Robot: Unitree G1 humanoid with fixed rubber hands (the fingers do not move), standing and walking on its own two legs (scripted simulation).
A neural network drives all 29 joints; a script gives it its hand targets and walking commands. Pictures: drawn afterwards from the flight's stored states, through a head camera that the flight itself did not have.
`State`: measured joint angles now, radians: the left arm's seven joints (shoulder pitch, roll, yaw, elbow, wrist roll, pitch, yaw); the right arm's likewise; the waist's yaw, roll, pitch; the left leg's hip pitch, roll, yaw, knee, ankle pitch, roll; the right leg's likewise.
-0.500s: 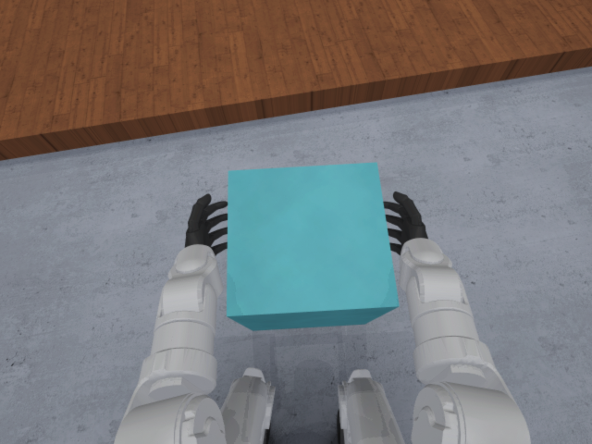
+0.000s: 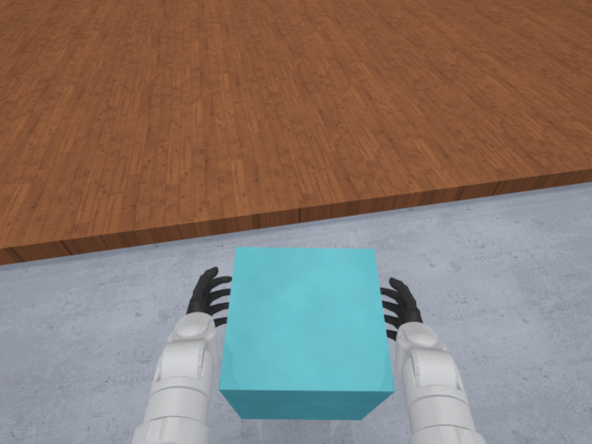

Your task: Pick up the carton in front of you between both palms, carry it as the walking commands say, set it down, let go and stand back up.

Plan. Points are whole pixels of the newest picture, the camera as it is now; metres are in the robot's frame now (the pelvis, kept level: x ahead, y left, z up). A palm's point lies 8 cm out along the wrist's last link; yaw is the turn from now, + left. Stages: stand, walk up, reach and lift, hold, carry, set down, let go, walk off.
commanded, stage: reach and lift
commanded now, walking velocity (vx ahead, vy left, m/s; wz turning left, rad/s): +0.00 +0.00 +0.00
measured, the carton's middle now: (303, 340) +0.33 +0.00 -0.08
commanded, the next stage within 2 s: hold in 1.12 s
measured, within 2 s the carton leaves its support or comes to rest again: neither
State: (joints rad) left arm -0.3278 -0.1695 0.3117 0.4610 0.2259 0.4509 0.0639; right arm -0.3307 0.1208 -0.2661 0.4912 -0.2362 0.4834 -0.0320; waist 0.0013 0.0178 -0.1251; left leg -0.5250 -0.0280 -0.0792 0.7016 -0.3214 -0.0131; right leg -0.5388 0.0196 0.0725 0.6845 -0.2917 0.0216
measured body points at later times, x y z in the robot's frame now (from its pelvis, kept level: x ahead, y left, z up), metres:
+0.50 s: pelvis -0.01 +0.00 +0.02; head -0.03 -0.01 +0.47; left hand +0.31 +0.15 +0.04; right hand +0.30 -0.15 +0.03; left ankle +0.02 +0.13 -0.72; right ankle +0.03 -0.13 -0.72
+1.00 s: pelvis +0.01 +0.00 +0.03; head -0.02 -0.01 +0.48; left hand +0.32 +0.15 +0.05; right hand +0.31 -0.15 +0.04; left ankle +0.02 +0.13 -0.72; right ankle +0.03 -0.13 -0.72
